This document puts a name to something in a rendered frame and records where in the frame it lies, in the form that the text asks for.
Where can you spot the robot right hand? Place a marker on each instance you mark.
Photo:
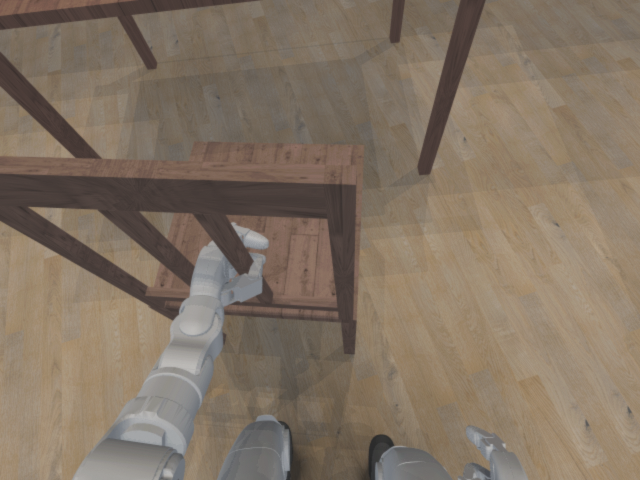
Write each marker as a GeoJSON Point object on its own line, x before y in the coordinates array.
{"type": "Point", "coordinates": [504, 465]}

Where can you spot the robot right thigh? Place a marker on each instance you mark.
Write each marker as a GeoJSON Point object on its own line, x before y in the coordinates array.
{"type": "Point", "coordinates": [404, 463]}

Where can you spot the chair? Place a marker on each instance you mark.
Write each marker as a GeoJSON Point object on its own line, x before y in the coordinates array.
{"type": "Point", "coordinates": [306, 199]}

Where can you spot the robot right shin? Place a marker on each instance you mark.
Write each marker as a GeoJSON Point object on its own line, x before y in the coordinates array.
{"type": "Point", "coordinates": [385, 453]}

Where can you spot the table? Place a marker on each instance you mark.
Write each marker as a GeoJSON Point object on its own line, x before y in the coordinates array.
{"type": "Point", "coordinates": [27, 13]}

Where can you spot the left robot forearm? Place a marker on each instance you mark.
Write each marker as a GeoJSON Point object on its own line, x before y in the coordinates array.
{"type": "Point", "coordinates": [164, 409]}

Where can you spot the robot left hand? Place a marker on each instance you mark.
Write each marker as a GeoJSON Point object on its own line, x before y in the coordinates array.
{"type": "Point", "coordinates": [213, 270]}

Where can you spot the left robot upper arm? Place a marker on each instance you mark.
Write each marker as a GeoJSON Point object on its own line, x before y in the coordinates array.
{"type": "Point", "coordinates": [115, 459]}

